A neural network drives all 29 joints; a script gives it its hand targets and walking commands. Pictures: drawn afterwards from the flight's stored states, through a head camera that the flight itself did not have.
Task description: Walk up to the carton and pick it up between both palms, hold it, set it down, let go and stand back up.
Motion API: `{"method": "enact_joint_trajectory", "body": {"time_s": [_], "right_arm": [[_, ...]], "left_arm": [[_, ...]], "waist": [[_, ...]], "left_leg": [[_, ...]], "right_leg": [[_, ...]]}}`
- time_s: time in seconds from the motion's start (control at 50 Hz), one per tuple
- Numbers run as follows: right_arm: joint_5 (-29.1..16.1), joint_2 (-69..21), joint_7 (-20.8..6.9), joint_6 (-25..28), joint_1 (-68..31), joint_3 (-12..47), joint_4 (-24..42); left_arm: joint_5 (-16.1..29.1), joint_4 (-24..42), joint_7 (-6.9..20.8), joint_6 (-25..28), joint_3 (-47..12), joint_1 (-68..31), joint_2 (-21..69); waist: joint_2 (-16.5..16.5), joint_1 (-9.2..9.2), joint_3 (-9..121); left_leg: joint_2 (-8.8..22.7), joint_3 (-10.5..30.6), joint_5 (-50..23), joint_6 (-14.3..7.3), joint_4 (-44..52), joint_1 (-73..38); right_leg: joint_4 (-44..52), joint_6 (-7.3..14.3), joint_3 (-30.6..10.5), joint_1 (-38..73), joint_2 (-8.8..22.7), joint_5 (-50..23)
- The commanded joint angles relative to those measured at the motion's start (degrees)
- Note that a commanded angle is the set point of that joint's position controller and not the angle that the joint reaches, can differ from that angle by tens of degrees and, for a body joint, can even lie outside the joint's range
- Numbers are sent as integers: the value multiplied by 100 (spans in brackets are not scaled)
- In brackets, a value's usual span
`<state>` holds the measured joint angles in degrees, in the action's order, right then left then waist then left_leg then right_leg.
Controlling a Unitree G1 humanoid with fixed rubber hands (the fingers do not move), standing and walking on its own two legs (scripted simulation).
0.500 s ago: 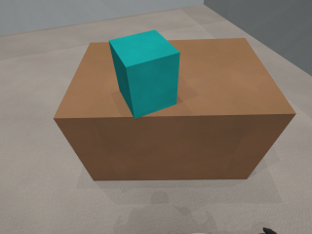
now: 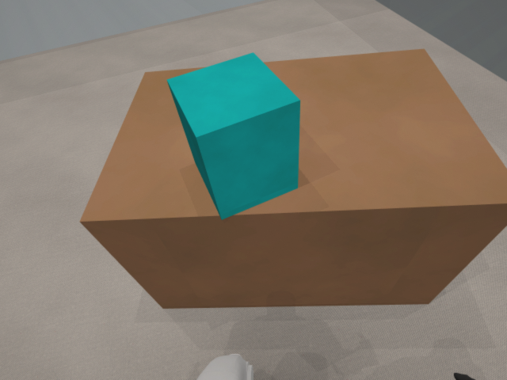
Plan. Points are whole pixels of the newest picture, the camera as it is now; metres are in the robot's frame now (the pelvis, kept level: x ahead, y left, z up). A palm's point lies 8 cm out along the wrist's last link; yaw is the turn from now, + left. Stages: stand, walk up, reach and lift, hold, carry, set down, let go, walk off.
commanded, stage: walk up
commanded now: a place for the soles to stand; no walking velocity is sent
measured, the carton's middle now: (237, 137) +0.60 +0.07 +0.01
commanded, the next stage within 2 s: none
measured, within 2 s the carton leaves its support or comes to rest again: neither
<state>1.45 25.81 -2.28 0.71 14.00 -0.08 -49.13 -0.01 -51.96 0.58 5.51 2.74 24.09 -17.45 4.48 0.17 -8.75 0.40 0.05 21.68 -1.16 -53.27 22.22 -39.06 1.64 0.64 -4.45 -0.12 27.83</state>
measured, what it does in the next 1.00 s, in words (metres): walks ahead: left foot, then right foot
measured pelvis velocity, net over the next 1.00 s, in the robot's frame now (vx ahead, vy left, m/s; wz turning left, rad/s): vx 0.12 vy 0.05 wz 0.01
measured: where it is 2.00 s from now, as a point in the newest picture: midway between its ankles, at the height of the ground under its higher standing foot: outside the picture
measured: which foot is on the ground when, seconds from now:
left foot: up 0.00-0.04, down 0.06-0.50, up 0.52-0.88, down 0.90-1.00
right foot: down 0.00-0.06, up 0.08-0.46, down 0.48-0.90, up 0.92-1.00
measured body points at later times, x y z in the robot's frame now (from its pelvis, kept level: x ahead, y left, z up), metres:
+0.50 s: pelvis +0.09 +0.00 -0.01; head +0.12 -0.01 +0.44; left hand +0.18 +0.29 -0.12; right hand +0.17 -0.30 -0.13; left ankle +0.10 +0.12 -0.71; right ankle +0.17 -0.11 -0.72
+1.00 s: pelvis +0.12 +0.05 +0.00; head +0.14 +0.04 +0.44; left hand +0.18 +0.34 -0.13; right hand +0.20 -0.27 -0.12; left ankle +0.15 +0.12 -0.72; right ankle +0.16 -0.10 -0.69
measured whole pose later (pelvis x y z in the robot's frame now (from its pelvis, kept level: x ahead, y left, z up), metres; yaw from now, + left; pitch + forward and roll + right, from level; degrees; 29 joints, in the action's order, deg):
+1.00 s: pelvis +0.12 +0.05 +0.00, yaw +0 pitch -4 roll -2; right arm 1.5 23.5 -1.3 1.2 14.2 -0.2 -49.1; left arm 0.0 -50.6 -1.5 2.0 2.7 14.9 -17.8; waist 2.3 0.0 -7.1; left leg -1.3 -1.3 21.5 -3.0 -44.7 19.6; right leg -51.6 1.6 -1.3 -24.6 -0.7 21.9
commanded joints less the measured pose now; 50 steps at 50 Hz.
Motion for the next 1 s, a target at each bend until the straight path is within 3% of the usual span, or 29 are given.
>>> {"method": "enact_joint_trajectory", "body": {"time_s": [0.0,0.02,0.04,0.06,0.08,0.12,0.16,0.22,0.26,0.34,0.38,0.42,0.44,0.46,0.48,0.5,0.54,0.58,0.6,0.7,0.78,0.82,0.84,0.86,0.88,0.9,0.92,0.94,0.98], "right_arm": [[-27,800,4,373,391,-629,461],[20,1195,83,438,1478,-805,152],[23,1626,174,472,1469,-913,123],[-109,1846,207,460,1399,-848,284],[-216,1744,199,450,1237,-817,329],[-256,1292,216,445,971,-719,460],[-225,1094,274,466,983,-663,416],[-153,1022,247,451,956,-674,443],[-68,997,205,429,829,-698,517],[4,1119,114,332,409,-711,657],[0,1067,89,262,182,-651,642],[-48,877,97,195,-122,-583,721],[-100,625,126,183,-153,-483,773],[-121,263,117,184,-28,-394,818],[-45,357,141,125,46,-380,757],[13,965,164,-31,-135,-520,580],[-38,980,80,-73,-122,-586,475],[-28,894,27,-85,154,-662,334],[-5,936,20,-91,209,-682,341],[15,1020,30,-99,6,-656,376],[-24,1012,78,-13,27,-607,405],[-40,1016,100,82,378,-639,306],[-65,970,146,167,942,-661,125],[-2,1069,213,251,1305,-718,26],[54,1468,278,303,864,-750,163],[54,1723,309,294,518,-768,329],[-11,1731,296,259,328,-773,339],[-26,1510,297,227,163,-712,341],[-22,1119,325,217,-15,-639,448]], "left_arm": [[39,806,-116,63,549,-454,-2098],[36,912,-125,67,459,-365,-1755],[46,959,-122,87,283,-78,-1147],[58,905,-168,55,272,-80,-1319],[32,783,-201,-4,339,-249,-1713],[50,676,-184,-18,330,-285,-1647],[18,585,-131,-59,327,-181,-1522],[-8,630,-111,-107,289,-436,-1422],[-21,703,-95,-109,312,-756,-1428],[-74,668,-102,-54,365,-861,-1546],[-78,590,-145,34,361,-714,-1569],[-80,324,-240,158,343,40,-1353],[-122,219,-320,205,404,428,-1525],[-140,207,-387,241,544,608,-2015],[-101,332,-375,200,639,282,-2495],[-103,436,-338,141,657,-277,-2450],[-116,529,-309,64,618,-712,-2280],[-72,571,-291,68,562,-840,-2020],[-66,554,-292,66,576,-667,-2103],[-112,598,-261,15,661,-411,-2290],[-124,612,-239,-30,611,-445,-2289],[-111,708,-236,-93,541,-835,-2276],[-74,750,-222,-128,464,-1099,-2123],[-64,752,-224,-156,325,-1041,-1639],[-33,775,-241,-183,163,-832,-1152],[-40,677,-302,-241,270,-863,-1457],[-32,544,-321,-288,344,-907,-1814],[-9,408,-316,-296,346,-809,-1905],[15,233,-273,-311,325,-563,-1689]], "waist": [[-1339,-356,418],[-534,-745,1087],[979,-552,1218],[424,-476,1278],[39,-483,1240],[-176,-303,890],[-16,-218,907],[206,-296,1065],[101,-339,1067],[507,-327,931],[471,-201,916],[-28,283,1350],[-480,492,1594],[-1410,512,1601],[-1627,254,1247],[-689,165,781],[-896,17,-18],[-1073,-68,-25],[-1049,-34,-26],[-1470,202,371],[-1684,225,390],[-1473,-114,600],[-1361,-454,724],[-449,-598,944],[603,-274,585],[-183,-244,689],[-277,-292,600],[-179,-171,404],[139,-35,511]], "left_leg": [[-39,-236,-597,-261,2687,-978],[313,526,-889,-416,2986,-2349],[1359,2418,-1598,-706,3102,-3188],[1990,3714,-1774,-864,3417,-3434],[2297,4031,-1878,-1047,3513,-3158],[1832,2820,-2988,-928,3199,-2719],[1472,1898,-4099,-712,2851,-2526],[1279,1515,-3809,-753,2852,-2417],[1412,1711,-2780,-1149,2981,-2257],[1415,1633,-961,-1352,3077,-1405],[1314,1321,-1231,-1293,2706,-927],[974,680,-2339,-960,1369,-655],[582,338,-2537,-635,193,-296],[-96,25,-1003,-188,-824,913],[-349,-51,1138,4,-1277,1846],[54,480,1356,-100,-1312,1761],[208,445,777,-109,-1142,1429],[248,383,230,-26,-915,1174],[236,335,181,1,-872,1086],[240,290,594,-67,-468,990],[234,143,1034,-131,325,611],[240,239,513,-125,1442,-424],[244,368,53,-113,2280,-1455],[663,1214,402,-93,3313,-2004],[1642,3067,-463,-114,3843,-1947],[2114,3490,-500,-320,3903,-1755],[2145,3498,389,-392,4102,-1282],[1834,3029,208,-311,3972,-1274],[1313,1978,-1366,-37,3480,-1461]], "right_leg": [[-317,652,-799,-345,1150,-5190],[-2172,320,-516,-964,742,-4738],[-3156,28,-247,-2442,-86,-1304],[-3214,37,-442,-3260,-397,187],[-3452,69,-678,-3216,-238,150],[-3449,59,-754,-3225,103,-310],[-2992,-15,-723,-3189,298,-560],[-2283,-69,-316,-3156,326,-602],[-1889,-87,-108,-3241,366,-442],[-1056,-44,160,-2730,380,-788],[-492,24,302,-2018,173,-881],[868,122,442,-670,-71,-1833],[1391,235,-108,35,73,-1933],[1824,589,-2399,600,1365,-1654],[2097,1206,-4078,462,2464,-1670],[2331,1361,-4036,-472,2407,14],[2590,1137,-3431,-1412,1885,1510],[2606,955,-2884,-1425,1502,1230],[2547,904,-2785,-1491,1542,1062],[2170,1188,-2871,-1012,1708,1245],[1670,1293,-2600,-977,1768,-127],[906,1092,-2124,-1454,1620,-1058],[246,784,-1566,-2064,1306,-1535],[-1118,462,-841,-2452,687,-1488],[-1971,48,-283,-3335,-291,-84],[-2163,-38,-578,-3538,-286,312],[-2249,-43,-719,-3366,-124,300],[-2196,-4,-729,-3206,-8,28],[-1790,-102,-644,-2992,156,-361]]}}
